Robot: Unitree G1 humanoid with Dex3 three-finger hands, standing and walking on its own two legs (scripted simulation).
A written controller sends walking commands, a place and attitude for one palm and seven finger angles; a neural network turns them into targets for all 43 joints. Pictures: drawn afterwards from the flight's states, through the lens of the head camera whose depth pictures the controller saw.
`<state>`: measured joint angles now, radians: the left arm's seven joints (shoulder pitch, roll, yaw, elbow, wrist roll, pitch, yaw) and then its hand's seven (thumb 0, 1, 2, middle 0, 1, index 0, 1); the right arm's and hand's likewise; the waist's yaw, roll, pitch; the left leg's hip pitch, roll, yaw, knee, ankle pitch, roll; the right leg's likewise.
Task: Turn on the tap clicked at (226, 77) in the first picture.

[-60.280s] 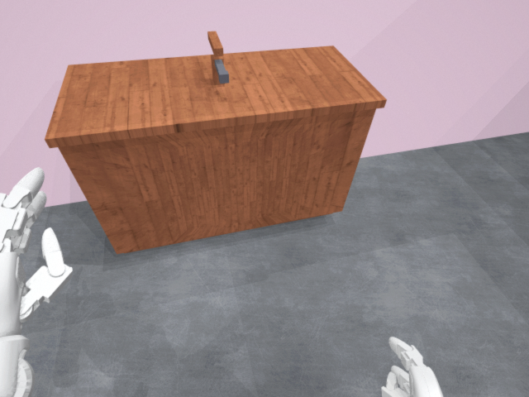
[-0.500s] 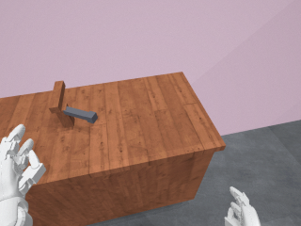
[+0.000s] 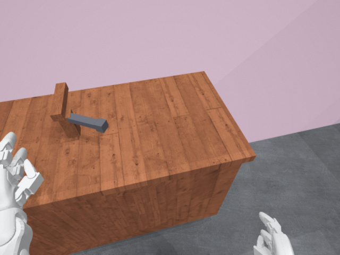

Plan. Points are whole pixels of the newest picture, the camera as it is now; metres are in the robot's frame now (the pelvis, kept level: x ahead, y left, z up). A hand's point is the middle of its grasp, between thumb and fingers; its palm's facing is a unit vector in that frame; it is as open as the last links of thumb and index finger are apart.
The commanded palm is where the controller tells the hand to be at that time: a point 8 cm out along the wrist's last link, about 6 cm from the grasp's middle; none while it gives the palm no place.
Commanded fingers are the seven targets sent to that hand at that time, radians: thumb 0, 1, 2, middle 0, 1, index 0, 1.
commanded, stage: reach beside the lever's end, fingers flat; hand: left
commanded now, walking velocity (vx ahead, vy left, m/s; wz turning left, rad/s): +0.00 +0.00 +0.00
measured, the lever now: (101, 125) +0.43 +0.25 +0.03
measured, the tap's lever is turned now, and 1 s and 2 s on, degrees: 58 58 58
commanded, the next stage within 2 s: push the lever round in 1.22 s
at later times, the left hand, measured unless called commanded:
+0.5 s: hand (37, 161) +0.29 +0.35 +0.06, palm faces +0.56 -0.82 -0.11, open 7.7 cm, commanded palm +0.24 +0.38 +0.05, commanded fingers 0.00 0.90 0.90 -0.15 -0.16 -0.15 -0.16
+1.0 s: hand (37, 157) +0.31 +0.38 +0.03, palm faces +0.54 -0.84 -0.10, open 7.8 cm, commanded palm +0.27 +0.41 +0.03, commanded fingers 0.00 0.90 0.90 -0.15 -0.15 -0.15 -0.15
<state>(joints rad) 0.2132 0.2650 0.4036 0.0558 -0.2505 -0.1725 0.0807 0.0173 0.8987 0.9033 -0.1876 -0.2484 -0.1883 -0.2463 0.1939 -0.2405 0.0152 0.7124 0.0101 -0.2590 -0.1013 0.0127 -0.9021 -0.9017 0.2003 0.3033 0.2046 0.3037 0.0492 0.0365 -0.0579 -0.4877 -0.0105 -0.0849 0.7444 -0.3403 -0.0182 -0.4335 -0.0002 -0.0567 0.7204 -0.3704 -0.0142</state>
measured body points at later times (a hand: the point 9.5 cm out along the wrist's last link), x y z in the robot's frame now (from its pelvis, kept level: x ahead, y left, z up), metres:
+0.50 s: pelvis +0.00 +0.00 -0.01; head +0.05 +0.01 +0.43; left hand +0.25 +0.39 +0.07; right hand +0.14 -0.25 -0.11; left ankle +0.03 +0.13 -0.71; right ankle +0.00 -0.11 -0.71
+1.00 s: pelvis -0.01 +0.01 -0.03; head +0.07 +0.03 +0.41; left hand +0.28 +0.42 +0.04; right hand +0.11 -0.26 -0.14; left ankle +0.03 +0.13 -0.71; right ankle +0.00 -0.11 -0.71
